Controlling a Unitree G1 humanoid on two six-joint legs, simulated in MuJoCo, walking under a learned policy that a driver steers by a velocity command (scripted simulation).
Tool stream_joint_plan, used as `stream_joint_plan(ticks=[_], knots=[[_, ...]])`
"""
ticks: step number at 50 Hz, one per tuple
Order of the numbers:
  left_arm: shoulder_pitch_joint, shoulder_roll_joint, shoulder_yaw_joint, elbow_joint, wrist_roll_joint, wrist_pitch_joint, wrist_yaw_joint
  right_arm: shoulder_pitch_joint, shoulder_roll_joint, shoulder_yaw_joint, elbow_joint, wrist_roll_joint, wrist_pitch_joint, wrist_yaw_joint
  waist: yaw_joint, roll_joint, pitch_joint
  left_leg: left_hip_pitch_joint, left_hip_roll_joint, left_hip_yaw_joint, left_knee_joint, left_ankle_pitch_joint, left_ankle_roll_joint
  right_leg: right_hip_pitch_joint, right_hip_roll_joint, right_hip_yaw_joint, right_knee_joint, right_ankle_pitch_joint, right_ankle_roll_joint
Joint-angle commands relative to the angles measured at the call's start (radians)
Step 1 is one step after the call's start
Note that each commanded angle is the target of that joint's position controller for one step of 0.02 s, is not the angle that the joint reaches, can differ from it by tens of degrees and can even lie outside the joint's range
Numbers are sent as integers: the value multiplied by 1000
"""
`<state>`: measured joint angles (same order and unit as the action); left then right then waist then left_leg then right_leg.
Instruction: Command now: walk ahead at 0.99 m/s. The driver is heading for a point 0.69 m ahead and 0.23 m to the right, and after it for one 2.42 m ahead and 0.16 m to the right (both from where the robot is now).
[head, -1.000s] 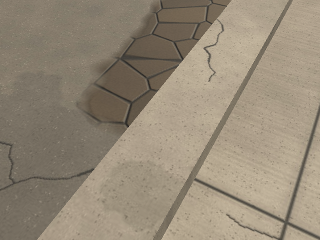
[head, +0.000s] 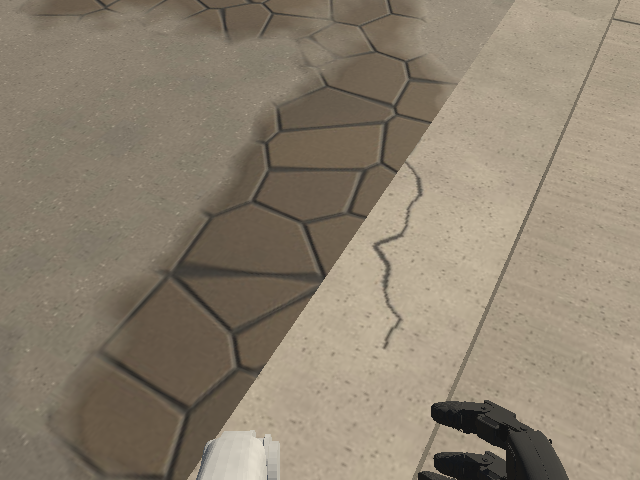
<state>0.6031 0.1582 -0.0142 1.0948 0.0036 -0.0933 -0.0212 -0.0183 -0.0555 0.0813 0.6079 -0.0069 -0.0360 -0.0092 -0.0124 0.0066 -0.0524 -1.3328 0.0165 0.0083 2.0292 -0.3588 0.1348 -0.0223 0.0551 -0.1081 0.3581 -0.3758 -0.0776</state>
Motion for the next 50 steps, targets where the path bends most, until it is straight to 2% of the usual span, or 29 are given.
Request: stream_joint_plan(ticks=[1, 3, 4, 6, 7, 8, 9, 10, 11, 13, 14, 16, 19, 22, 23, 24, 26, 27, 28, 29, 30, 31, 33, 36, 39, 42, 46, 48, 50], knots=[[-67, 126, 4, -103, -39, -22, 28, -112, -128, -13, -90, -7, 3, 17, -29, 64, 194, 369, 52, 174, -447, 103, -20, -376, -168, 78, -416, 494, -77], [-58, 193, 18, -119, -46, -19, 37, -59, -91, -3, -61, -4, 8, 22, -37, -20, 66, 613, 1, 248, -654, 70, 24, -209, -190, -2, -296, 1282, -75], [-27, 247, 35, -120, -31, -16, 51, -72, -85, -3, -53, 0, 5, 25, -31, -103, 15, 675, -55, 282, -708, -39, 34, -90, -256, 17, -203, 1707, -93], [-19, 299, 69, -128, 37, 1, 63, 145, -166, -46, 3, 4, 5, 16, -145, -231, -158, 795, -157, 188, -813, -340, 91, 136, -344, 51, 241, 2139, -109], [-131, 313, 85, -182, 18, -4, 56, 357, -249, -79, 64, -13, -10, 16, -264, -200, -255, 1052, -85, 6, -938, -286, 154, 2, -319, 37, 580, 2062, -107], [-168, 178, 69, -261, -35, -31, 19, 489, -376, -134, 143, -25, -24, 12, -244, 108, -300, 1313, 180, -626, -1304, -595, 268, -430, -64, 93, 1068, 1031, -48], [-264, 160, 83, -308, 4, -54, -13, 428, -383, -152, 176, -16, -15, 10, -189, 167, -233, 1322, 244, -1044, -1671, -656, 235, -690, 49, 230, 1291, 298, -62], [-300, 111, 76, -364, 8, -57, -21, 302, -331, -146, 185, -10, -24, 11, -92, 21, -64, 1202, 296, -958, -1637, -714, 187, -815, -13, 280, 1361, 303, -79], [-349, 74, 65, -382, 12, -46, -15, 309, -246, -133, 231, -15, -34, 16, -72, -109, 50, 1049, 305, -807, -1581, -585, 142, -834, -56, 261, 1334, 304, -93], [-352, 20, 50, -432, 8, -5, -8, 284, -105, -96, 293, -49, -62, 8, 31, -122, 158, 844, 261, -465, -1577, -310, 41, -799, -111, 267, 1208, 247, -70], [-325, 9, 47, -434, 2, 23, -13, 264, -97, -96, 313, -51, -81, 6, 67, -60, 173, 824, 237, -333, -1609, -217, 1, -792, -117, 280, 1137, 216, -45], [-370, 48, 54, -469, 3, 56, -5, 226, -146, -112, 333, -44, -108, 9, 93, 45, 216, 795, 182, -112, -1706, -63, -22, -781, -104, 229, 979, 252, -14], [-483, 122, 76, -519, 23, 65, -3, 255, -216, -131, 326, -16, -137, -2, 71, 31, 209, 916, 111, 90, -1857, 102, -19, -729, -96, 65, 704, 337, -24], [-573, 105, 51, -517, -8, 56, -61, 379, -271, -142, 292, -2, -120, -18, -11, -43, 174, 1113, 57, 230, -2017, 291, -25, -554, -70, -67, 341, 428, -42], [-571, 120, 58, -508, -5, 42, -71, 396, -310, -143, 274, -6, -126, -26, -1, 3, 150, 1212, 109, 239, -1983, 713, -39, -467, -32, -88, 301, 484, -57], [-505, 167, 77, -475, -10, 40, -69, 423, -347, -153, 257, -12, -114, -33, 28, 27, 83, 1371, 115, 268, -1885, 1090, -64, -435, 32, -134, 277, 489, -57], [-243, 247, 114, -406, -13, 45, -55, 399, -423, -180, 214, -20, -73, -32, 178, 118, -90, 1438, 142, 249, -1517, 1405, -92, -163, 104, -131, 269, 431, -79], [-41, 291, 137, -343, -12, 50, -43, 330, -433, -185, 185, -23, -58, -31, 278, 135, -162, 1368, 146, 218, -1245, 1398, -82, 30, 87, -63, 252, 404, -114], [70, 302, 156, -309, -15, 56, -23, 239, -413, -185, 168, -21, -48, -24, 348, 77, -136, 1231, 51, 227, -854, 967, -72, 143, 15, 33, 111, 400, -166], [-7, 342, 173, -306, -17, 74, -17, 169, -265, -151, 130, -58, -59, -11, 250, -78, -33, 857, -78, 149, -528, -24, -65, 253, -63, 180, 245, 346, -172], [-75, 422, 179, -360, 41, 74, -22, 314, -208, -129, 12, -16, -78, -16, 92, -118, -206, 554, -92, -4, -291, -148, -117, 502, -253, 621, 242, 481, -382], [-103, 387, 177, -396, 36, 70, -13, 283, -243, -110, -18, -12, -106, -18, 135, -2, -313, 429, -63, -122, -303, -65, -123, 539, -336, 902, 3, 173, -455], [-168, 289, 147, -370, 26, 44, -2, 181, -302, -110, -21, -32, -115, -17, 65, 125, -30, 479, 39, -135, -568, 53, -120, 187, -258, 773, -117, 122, -331], [-182, 256, 116, -360, 5, -3, 5, 186, -318, -101, -25, -71, -42, -8, -13, 128, 89, 621, 90, -107, -758, 49, -169, -147, -161, 621, -171, 255, -287], [-199, 271, 112, -354, 3, -14, 10, 2, -272, -74, -103, -56, -28, 25, 17, 36, 163, 732, 80, -15, -1086, 271, -179, -354, -45, 473, -198, 422, -229], [-147, 241, 97, -305, -25, -27, 2, -37, -220, -57, -91, -54, -43, 41, 75, -30, 101, 876, 52, 30, -1332, 620, -121, -305, -16, 358, -181, 544, -153], [-87, 278, 96, -277, 7, -29, 2, -110, -272, -83, -95, -24, -46, 31, 139, -106, 141, 853, 25, 62, -1522, 600, -67, -25, -92, 321, -175, 737, -105], [-75, 309, 103, -253, 24, -24, 23, -22, -314, -106, -63, -36, -58, 18, 88, -103, 104, 878, -20, 72, -1598, 524, -32, 168, -132, 298, -33, 1006, -73], [-117, 367, 117, -263, 57, 1, 36, 363, -417, -160, 54, -19, -50, 2, -97, -63, -99, 1288, -76, 130, -1461, 257, 14, 63, -151, 225, 416, 1232, -56]])
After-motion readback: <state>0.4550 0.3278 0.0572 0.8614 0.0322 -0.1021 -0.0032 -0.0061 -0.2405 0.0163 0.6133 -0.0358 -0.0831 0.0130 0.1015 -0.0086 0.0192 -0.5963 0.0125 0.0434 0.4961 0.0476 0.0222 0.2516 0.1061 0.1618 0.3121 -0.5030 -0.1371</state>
